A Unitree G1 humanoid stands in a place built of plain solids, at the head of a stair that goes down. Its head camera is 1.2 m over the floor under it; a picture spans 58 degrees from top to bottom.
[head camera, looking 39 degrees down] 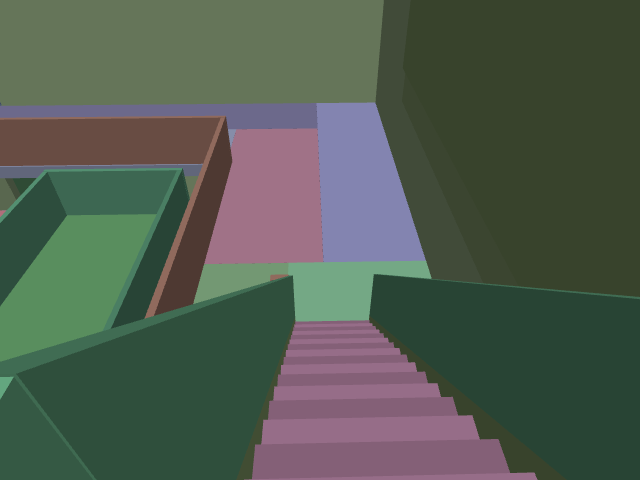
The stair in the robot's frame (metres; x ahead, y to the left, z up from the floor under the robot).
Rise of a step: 0.20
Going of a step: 0.22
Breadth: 1.03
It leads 1 degrees to the left of straight ahead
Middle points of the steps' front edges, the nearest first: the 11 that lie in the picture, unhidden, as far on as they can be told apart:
0.89 -0.24 -0.61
1.11 -0.24 -0.81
1.33 -0.23 -1.02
1.55 -0.23 -1.22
1.77 -0.22 -1.42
1.99 -0.22 -1.63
2.21 -0.21 -1.83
2.43 -0.21 -2.03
2.65 -0.20 -2.24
2.87 -0.20 -2.44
3.09 -0.19 -2.64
